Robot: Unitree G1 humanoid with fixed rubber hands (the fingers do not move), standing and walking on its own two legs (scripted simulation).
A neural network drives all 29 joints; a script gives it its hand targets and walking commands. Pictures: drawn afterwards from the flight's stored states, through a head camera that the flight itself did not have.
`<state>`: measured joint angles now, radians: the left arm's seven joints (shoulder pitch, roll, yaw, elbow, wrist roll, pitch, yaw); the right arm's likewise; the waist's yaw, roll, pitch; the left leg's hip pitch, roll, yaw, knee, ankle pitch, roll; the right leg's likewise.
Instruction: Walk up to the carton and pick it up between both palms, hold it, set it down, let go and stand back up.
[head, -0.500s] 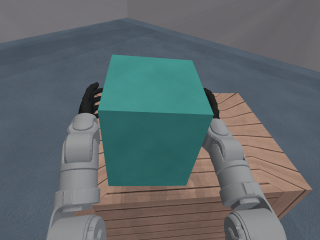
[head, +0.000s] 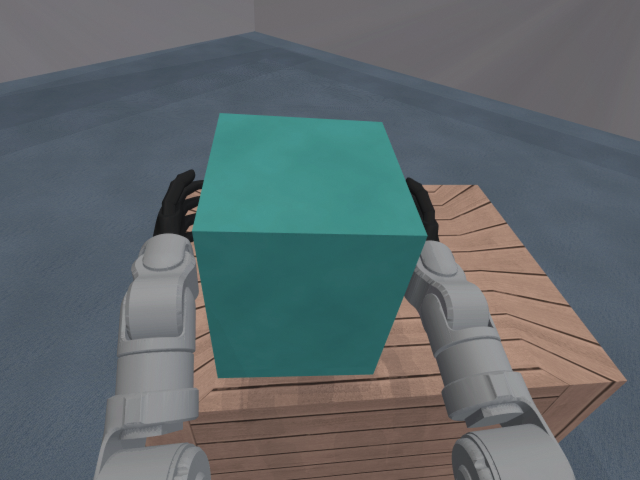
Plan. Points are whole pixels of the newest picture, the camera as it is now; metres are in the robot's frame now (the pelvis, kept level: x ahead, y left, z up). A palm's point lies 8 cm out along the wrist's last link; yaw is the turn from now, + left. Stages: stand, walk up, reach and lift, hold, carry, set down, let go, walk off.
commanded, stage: hold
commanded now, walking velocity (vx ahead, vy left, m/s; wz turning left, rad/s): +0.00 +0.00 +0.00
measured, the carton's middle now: (300, 249) +0.37 +0.01 +0.15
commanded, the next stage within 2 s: none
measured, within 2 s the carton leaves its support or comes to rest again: neither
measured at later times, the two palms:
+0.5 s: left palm (175, 236) +0.36 +0.15 +0.18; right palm (421, 244) +0.36 -0.14 +0.17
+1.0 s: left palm (177, 231) +0.36 +0.15 +0.19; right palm (423, 240) +0.36 -0.14 +0.17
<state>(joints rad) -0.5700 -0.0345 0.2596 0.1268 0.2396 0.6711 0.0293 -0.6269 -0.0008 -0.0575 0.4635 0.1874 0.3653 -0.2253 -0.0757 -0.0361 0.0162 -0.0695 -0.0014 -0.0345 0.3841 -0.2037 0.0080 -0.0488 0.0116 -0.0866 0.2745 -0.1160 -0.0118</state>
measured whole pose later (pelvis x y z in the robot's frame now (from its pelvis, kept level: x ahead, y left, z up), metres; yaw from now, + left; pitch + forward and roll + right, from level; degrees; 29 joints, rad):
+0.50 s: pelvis +0.00 +0.00 +0.00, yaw +0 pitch -7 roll -1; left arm -0.58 -0.04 0.26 0.13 0.25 0.68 0.03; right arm -0.63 0.00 -0.06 0.46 0.19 0.37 -0.22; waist -0.07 -0.03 0.02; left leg -0.06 0.00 -0.03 0.38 -0.20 0.01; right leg -0.05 0.01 -0.08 0.27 -0.11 -0.01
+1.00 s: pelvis +0.00 -0.01 +0.00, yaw +0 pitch -8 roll -1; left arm -0.59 -0.04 0.28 0.14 0.26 0.68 0.02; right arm -0.63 0.00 -0.06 0.49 0.18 0.35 -0.22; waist -0.07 -0.03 0.02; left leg -0.04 0.00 -0.04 0.38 -0.21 0.00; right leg -0.02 0.02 -0.09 0.27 -0.12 -0.02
